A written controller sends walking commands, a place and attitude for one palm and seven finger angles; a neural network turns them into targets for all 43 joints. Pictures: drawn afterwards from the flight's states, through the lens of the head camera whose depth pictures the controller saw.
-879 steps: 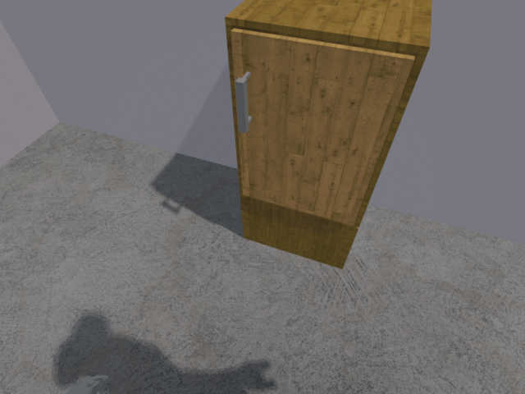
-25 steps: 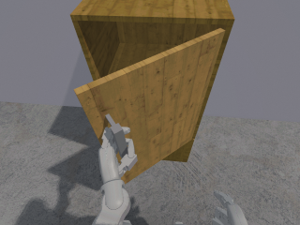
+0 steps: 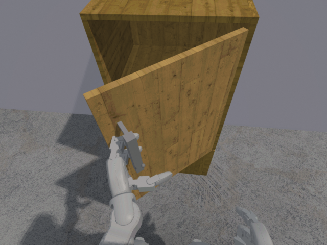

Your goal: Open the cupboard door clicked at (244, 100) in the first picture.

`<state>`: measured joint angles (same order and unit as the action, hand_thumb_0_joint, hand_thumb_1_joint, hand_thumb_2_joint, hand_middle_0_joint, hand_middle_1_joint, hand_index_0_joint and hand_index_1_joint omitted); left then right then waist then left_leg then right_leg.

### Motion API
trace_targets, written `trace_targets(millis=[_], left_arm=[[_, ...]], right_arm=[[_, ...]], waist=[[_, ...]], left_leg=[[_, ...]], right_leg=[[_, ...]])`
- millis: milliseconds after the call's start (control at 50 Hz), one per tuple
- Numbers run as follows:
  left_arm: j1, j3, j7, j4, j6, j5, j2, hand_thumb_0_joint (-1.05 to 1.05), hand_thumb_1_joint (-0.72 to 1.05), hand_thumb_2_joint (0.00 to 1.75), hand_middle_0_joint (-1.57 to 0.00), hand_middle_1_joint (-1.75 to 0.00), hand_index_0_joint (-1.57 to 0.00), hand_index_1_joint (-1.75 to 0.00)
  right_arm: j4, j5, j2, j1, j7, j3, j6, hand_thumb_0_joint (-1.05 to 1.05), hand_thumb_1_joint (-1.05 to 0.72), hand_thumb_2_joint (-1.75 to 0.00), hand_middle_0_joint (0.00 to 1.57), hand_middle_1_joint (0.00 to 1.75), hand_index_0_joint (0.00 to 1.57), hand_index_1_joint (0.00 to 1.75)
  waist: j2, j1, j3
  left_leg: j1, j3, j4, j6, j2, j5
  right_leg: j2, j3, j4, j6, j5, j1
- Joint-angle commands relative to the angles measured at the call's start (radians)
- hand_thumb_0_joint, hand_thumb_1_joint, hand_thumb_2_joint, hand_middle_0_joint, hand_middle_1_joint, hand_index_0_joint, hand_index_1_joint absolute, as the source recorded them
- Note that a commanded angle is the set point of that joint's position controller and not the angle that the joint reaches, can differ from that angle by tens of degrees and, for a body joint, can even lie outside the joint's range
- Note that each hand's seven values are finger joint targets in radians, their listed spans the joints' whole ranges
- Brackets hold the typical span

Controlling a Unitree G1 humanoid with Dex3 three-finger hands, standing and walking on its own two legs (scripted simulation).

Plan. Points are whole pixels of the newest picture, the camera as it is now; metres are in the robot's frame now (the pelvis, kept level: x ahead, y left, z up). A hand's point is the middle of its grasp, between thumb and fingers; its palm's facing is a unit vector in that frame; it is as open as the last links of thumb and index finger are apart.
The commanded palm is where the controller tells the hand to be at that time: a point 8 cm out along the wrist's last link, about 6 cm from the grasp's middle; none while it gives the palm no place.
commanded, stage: open thumb and fingers to let go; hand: left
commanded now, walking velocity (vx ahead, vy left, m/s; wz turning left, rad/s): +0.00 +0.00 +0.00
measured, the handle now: (130, 148) +0.34 +0.10 +0.06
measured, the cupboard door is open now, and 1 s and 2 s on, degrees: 40 41 41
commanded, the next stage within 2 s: slide the hand sideways off the handle in 0.32 s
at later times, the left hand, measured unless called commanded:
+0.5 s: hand (141, 168) +0.29 +0.06 +0.05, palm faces +0.15 -0.99 -0.04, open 15.2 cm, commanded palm +0.26 +0.10 +0.05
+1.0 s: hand (132, 186) +0.25 +0.08 +0.05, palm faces -0.15 -0.99 +0.02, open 16.3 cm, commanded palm +0.23 +0.14 +0.05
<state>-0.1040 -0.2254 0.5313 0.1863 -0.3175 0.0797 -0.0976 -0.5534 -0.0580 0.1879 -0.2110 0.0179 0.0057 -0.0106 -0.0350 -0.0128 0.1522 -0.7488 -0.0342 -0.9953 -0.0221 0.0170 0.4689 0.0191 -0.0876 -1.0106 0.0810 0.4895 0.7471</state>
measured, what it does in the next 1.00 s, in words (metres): stands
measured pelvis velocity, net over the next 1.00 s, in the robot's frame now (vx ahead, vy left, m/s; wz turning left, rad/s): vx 0.00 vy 0.04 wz -0.03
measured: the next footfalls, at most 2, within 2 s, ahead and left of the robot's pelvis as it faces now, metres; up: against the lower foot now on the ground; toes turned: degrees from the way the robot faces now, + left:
none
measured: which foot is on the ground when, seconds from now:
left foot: down 0.00-1.00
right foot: down 0.00-1.00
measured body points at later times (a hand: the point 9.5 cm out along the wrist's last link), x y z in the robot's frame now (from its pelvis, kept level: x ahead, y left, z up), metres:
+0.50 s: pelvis -0.01 +0.02 +0.00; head +0.04 +0.00 +0.44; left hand +0.27 +0.12 +0.05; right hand +0.16 -0.20 -0.10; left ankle +0.01 +0.14 -0.67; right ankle +0.01 -0.07 -0.67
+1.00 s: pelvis +0.00 +0.04 -0.01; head +0.05 +0.03 +0.44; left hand +0.25 +0.13 +0.05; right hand +0.17 -0.19 -0.09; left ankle +0.01 +0.14 -0.67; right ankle +0.01 -0.07 -0.67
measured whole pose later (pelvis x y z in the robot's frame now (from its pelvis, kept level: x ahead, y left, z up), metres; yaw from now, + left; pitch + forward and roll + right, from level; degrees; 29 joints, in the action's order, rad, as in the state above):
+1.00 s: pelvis +0.00 +0.04 -0.01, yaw -2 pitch +13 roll -1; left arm -0.28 -0.26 0.09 -0.05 -0.29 0.00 0.05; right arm -0.40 0.00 0.21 -0.27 0.02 -0.02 0.00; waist -0.03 -0.02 0.13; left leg -0.79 0.01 -1.08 0.04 0.03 0.52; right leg 0.01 -0.04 -1.07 0.03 0.51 0.78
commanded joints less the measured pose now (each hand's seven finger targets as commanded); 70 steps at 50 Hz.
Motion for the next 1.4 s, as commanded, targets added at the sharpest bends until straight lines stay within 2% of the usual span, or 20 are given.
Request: trace_targets(millis=[0,280,400,420,440,460,500,540,560,600,740,780,820,880,900,1080,1180,1220,1260,1380], left_arm=[[0.190,-0.036,0.011,-0.222,-0.067,0.026,-0.075,0.00,-0.50,0.30,-0.27,-1.00,-0.27,-1.00],[0.282,-0.026,0.045,-0.170,-0.029,0.022,-0.090,0.00,-0.50,0.30,-0.15,-0.30,-0.15,-0.30],[0.324,-0.037,0.047,-0.146,-0.028,0.024,-0.106,0.00,-0.50,0.30,-0.15,-0.30,-0.15,-0.30],[0.320,-0.222,-0.154,-0.160,-0.066,0.137,0.015,0.00,-0.50,0.30,-0.15,-0.30,-0.15,-0.30],[0.361,-0.161,-0.264,-0.197,-0.105,0.099,0.062,0.00,-0.50,0.30,-0.15,-0.30,-0.15,-0.30],[0.369,-0.161,-0.348,-0.239,-0.130,0.074,0.084,0.00,-0.50,0.30,-0.15,-0.30,-0.15,-0.30],[0.347,-0.168,-0.503,-0.242,-0.132,-0.009,0.091,0.00,-0.50,0.30,-0.15,-0.30,-0.15,-0.30],[0.302,-0.143,-0.575,-0.240,-0.103,-0.116,0.057,0.00,-0.50,0.30,-0.15,-0.30,-0.15,-0.30],[0.310,-0.127,-0.577,-0.242,-0.084,-0.157,0.042,0.00,-0.50,0.30,-0.15,-0.30,-0.15,-0.30],[0.258,-0.070,-0.548,-0.248,-0.060,-0.189,0.056,0.00,-0.50,0.30,-0.15,-0.30,-0.15,-0.30],[0.095,-0.042,-0.442,-0.324,-0.059,-0.094,0.099,0.00,-0.50,0.30,-0.15,-0.30,-0.15,-0.30],[0.078,-0.050,-0.436,-0.361,-0.062,-0.084,0.097,0.00,-0.50,0.30,-0.15,-0.30,-0.15,-0.30],[0.033,-0.030,-0.435,-0.376,-0.058,-0.077,0.121,0.00,-0.50,0.30,-0.15,-0.30,-0.15,-0.30],[-0.031,-0.026,-0.435,-0.446,-0.052,-0.082,0.130,0.00,-0.50,0.30,-0.15,-0.30,-0.15,-0.30],[-0.071,-0.015,-0.433,-0.455,-0.049,-0.080,0.142,0.00,-0.50,0.30,-0.15,-0.30,-0.15,-0.30],[-0.173,-0.011,-0.482,-0.560,-0.071,-0.105,0.162,0.00,-0.50,0.30,-0.15,-0.30,-0.15,-0.30],[-0.235,0.031,-0.515,-0.577,-0.064,-0.126,0.195,0.00,-0.50,0.30,-0.15,-0.30,-0.15,-0.30],[-0.287,0.065,-0.525,-0.604,-0.062,-0.137,0.221,0.00,-0.50,0.30,-0.15,-0.30,-0.15,-0.30],[-0.321,0.083,-0.538,-0.596,-0.054,-0.152,0.232,0.00,-0.50,0.30,-0.15,-0.30,-0.15,-0.30],[-0.383,0.123,-0.568,-0.625,-0.061,-0.182,0.255,0.00,-0.50,0.30,-0.15,-0.30,-0.15,-0.30]], right_arm=[[0.155,-0.003,0.084,0.069,-0.005,0.027,-0.060,0.00,-0.90,-0.90,0.20,0.30,0.20,0.30],[0.152,-0.003,0.079,0.084,-0.004,0.017,-0.052,0.00,-0.90,-0.90,0.20,0.30,0.20,0.30],[0.145,-0.002,0.082,0.093,-0.004,0.018,-0.049,0.00,-0.90,-0.90,0.20,0.30,0.20,0.30],[0.119,0.005,0.125,0.026,0.003,0.018,-0.044,0.00,-0.90,-0.90,0.20,0.30,0.20,0.30],[0.144,0.015,0.114,0.024,-0.001,0.025,-0.042,0.00,-0.90,-0.90,0.20,0.30,0.20,0.30],[0.158,0.021,0.118,0.030,-0.006,0.027,-0.047,0.00,-0.90,-0.90,0.20,0.30,0.20,0.30],[0.182,0.044,0.125,0.026,-0.014,0.021,-0.055,0.00,-0.90,-0.90,0.20,0.30,0.20,0.30],[0.215,0.066,0.122,0.036,-0.024,0.014,-0.063,0.00,-0.90,-0.90,0.20,0.30,0.20,0.30],[0.223,0.072,0.124,0.042,-0.028,0.010,-0.067,0.00,-0.90,-0.90,0.20,0.30,0.20,0.30],[0.233,0.074,0.131,0.046,-0.031,0.012,-0.075,0.00,-0.90,-0.90,0.20,0.30,0.20,0.30],[0.272,0.059,0.132,0.021,-0.006,0.021,-0.068,0.00,-0.90,-0.90,0.20,0.30,0.20,0.30],[0.283,0.057,0.129,0.019,-0.001,0.020,-0.065,0.00,-0.90,-0.90,0.20,0.30,0.20,0.30],[0.293,0.056,0.131,0.015,0.000,0.022,-0.057,0.00,-0.90,-0.90,0.20,0.30,0.20,0.30],[0.312,0.057,0.125,0.011,0.002,0.018,-0.050,0.00,-0.90,-0.90,0.20,0.30,0.20,0.30],[0.314,0.058,0.126,0.005,0.001,0.020,-0.047,0.00,-0.90,-0.90,0.20,0.30,0.20,0.30],[0.324,0.059,0.126,0.000,-0.012,0.017,-0.053,0.00,-0.90,-0.90,0.20,0.30,0.20,0.30],[0.329,0.061,0.127,-0.007,-0.020,0.020,-0.056,0.00,-0.90,-0.90,0.20,0.30,0.20,0.30],[0.335,0.063,0.126,-0.011,-0.022,0.023,-0.057,0.00,-0.90,-0.90,0.20,0.30,0.20,0.30],[0.339,0.068,0.128,-0.016,-0.024,0.020,-0.054,0.00,-0.90,-0.90,0.20,0.30,0.20,0.30],[0.345,0.070,0.131,-0.018,-0.033,0.024,-0.062,0.00,-0.90,-0.90,0.20,0.30,0.20,0.30]], waist=[[0.119,-0.016,0.230],[0.107,-0.013,0.223],[0.104,-0.020,0.215],[0.125,-0.102,0.175],[0.116,-0.078,0.218],[0.074,-0.068,0.261],[0.055,-0.077,0.245],[0.072,-0.067,0.205],[0.082,-0.065,0.180],[0.113,-0.038,0.178],[0.100,-0.011,0.193],[0.075,-0.012,0.191],[0.096,-0.006,0.196],[0.053,0.005,0.204],[0.083,0.008,0.217],[0.064,-0.019,0.177],[0.061,-0.013,0.194],[0.044,0.003,0.228],[0.058,-0.002,0.196],[0.058,-0.001,0.198]], left_leg=[[0.082,0.011,0.073,0.036,0.008,-0.181],[0.083,0.010,0.080,0.035,0.010,-0.159],[0.088,0.003,0.083,0.036,0.006,-0.142],[0.100,0.007,0.057,0.054,0.004,-0.154],[0.084,0.004,0.050,0.058,0.008,-0.157],[0.097,0.006,0.045,0.060,0.010,-0.159],[0.110,0.003,0.049,0.062,0.012,-0.143],[0.113,-0.002,0.073,0.058,0.012,-0.094],[0.103,-0.007,0.083,0.056,0.013,-0.060],[0.102,-0.016,0.098,0.052,0.011,-0.065],[0.098,-0.015,0.088,0.046,0.001,-0.128],[0.096,-0.011,0.084,0.045,0.001,-0.123],[0.093,-0.012,0.082,0.044,-0.002,-0.149],[0.100,-0.008,0.084,0.040,-0.002,-0.172],[0.098,-0.010,0.078,0.042,-0.002,-0.199],[0.079,-0.018,0.050,0.039,-0.004,-0.190],[0.070,-0.016,0.036,0.039,-0.002,-0.209],[0.079,-0.012,0.031,0.038,0.000,-0.252],[0.063,-0.010,0.034,0.037,0.000,-0.234],[0.048,-0.004,0.019,0.039,0.003,-0.233]], right_leg=[[-0.041,0.104,0.195,-0.060,-0.302,-0.185],[-0.028,0.078,0.189,-0.052,-0.223,-0.149],[-0.024,0.069,0.188,-0.048,-0.177,-0.123],[-0.032,0.097,0.164,-0.052,-0.261,-0.077],[-0.039,0.098,0.152,-0.047,-0.285,-0.110],[-0.042,0.112,0.145,-0.046,-0.296,-0.132],[-0.039,0.118,0.157,-0.044,-0.274,-0.130],[-0.029,0.104,0.186,-0.048,-0.183,-0.119],[-0.026,0.097,0.202,-0.051,-0.118,-0.104],[-0.021,0.078,0.196,-0.047,-0.095,-0.107],[-0.017,0.053,0.122,-0.040,-0.167,-0.087],[-0.016,0.053,0.115,-0.039,-0.163,-0.076],[-0.013,0.055,0.108,-0.037,-0.192,-0.092],[-0.011,0.051,0.095,-0.035,-0.218,-0.104],[-0.009,0.054,0.092,-0.034,-0.243,-0.122],[-0.004,0.048,0.074,-0.042,-0.248,-0.075],[-0.003,0.049,0.065,-0.044,-0.269,-0.081],[-0.003,0.052,0.056,-0.043,-0.310,-0.107],[-0.001,0.049,0.064,-0.045,-0.303,-0.104],[0.000,0.053,0.064,-0.050,-0.317,-0.108]])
